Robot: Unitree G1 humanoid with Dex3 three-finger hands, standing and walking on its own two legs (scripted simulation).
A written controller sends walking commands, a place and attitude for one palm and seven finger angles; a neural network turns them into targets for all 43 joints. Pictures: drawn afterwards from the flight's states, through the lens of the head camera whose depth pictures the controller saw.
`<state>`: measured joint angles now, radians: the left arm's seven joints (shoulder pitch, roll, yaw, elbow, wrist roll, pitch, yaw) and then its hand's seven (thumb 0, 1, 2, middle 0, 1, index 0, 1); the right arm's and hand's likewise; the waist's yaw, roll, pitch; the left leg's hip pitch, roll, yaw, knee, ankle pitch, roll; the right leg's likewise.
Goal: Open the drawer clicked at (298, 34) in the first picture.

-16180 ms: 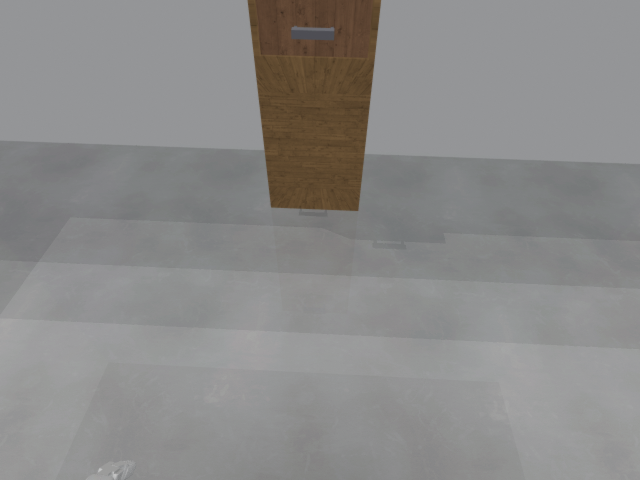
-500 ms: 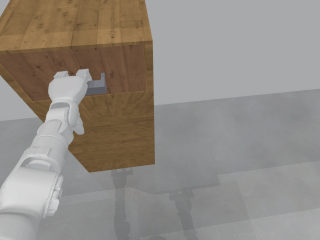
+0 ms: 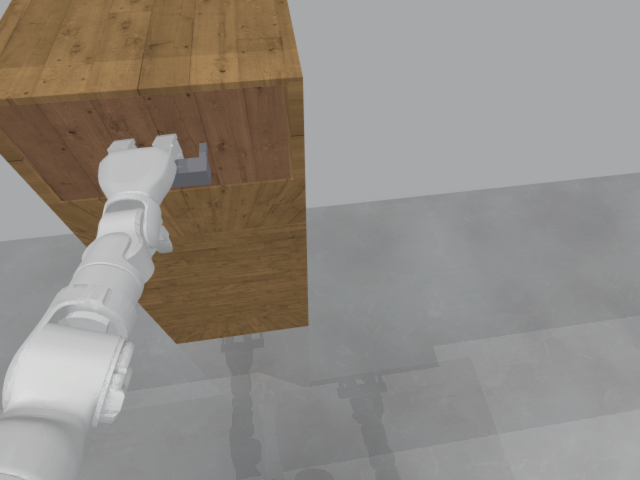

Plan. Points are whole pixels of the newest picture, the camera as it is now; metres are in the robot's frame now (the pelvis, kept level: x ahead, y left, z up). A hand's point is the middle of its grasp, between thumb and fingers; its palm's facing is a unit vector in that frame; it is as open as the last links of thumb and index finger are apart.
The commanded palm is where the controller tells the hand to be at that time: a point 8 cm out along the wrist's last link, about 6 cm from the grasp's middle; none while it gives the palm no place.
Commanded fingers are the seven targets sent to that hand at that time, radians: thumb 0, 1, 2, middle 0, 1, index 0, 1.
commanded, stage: close the thumb around the handle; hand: left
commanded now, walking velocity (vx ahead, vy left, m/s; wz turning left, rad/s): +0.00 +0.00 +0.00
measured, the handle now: (160, 163) +0.54 +0.20 +0.06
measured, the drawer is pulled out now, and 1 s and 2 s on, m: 0.00 0.03 0.16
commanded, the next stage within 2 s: pull the drawer open in 0.48 s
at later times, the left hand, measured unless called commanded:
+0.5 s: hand (152, 200) +0.49 +0.21 +0.04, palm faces -0.05 -0.03 -1.00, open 6.0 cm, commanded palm +0.47 +0.21 +0.09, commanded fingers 0.00 0.90 0.90 -0.40 -1.35 -0.40 -1.35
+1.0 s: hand (150, 221) +0.45 +0.20 +0.04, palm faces -0.02 -0.06 -1.00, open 5.9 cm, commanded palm +0.42 +0.21 +0.09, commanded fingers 0.00 0.90 0.90 -0.40 -1.35 -0.40 -1.35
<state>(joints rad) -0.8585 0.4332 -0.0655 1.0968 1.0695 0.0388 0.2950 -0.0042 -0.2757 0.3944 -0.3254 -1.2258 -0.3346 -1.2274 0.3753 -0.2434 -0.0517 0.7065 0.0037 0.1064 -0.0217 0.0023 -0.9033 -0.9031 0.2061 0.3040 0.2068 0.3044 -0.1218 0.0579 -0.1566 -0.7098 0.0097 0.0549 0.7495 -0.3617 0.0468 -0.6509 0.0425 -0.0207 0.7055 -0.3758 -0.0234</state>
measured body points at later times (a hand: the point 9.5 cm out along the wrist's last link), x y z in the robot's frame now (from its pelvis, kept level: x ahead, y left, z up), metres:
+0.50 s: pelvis +0.00 +0.00 +0.00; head +0.09 +0.00 +0.44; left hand +0.48 +0.21 +0.09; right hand +0.01 -0.27 -0.13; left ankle -0.01 +0.09 -0.71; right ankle -0.03 -0.11 -0.71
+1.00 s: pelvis +0.01 +0.00 +0.01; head +0.07 -0.01 +0.45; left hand +0.45 +0.21 +0.09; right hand +0.05 -0.27 -0.13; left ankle -0.01 +0.09 -0.71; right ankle -0.03 -0.11 -0.71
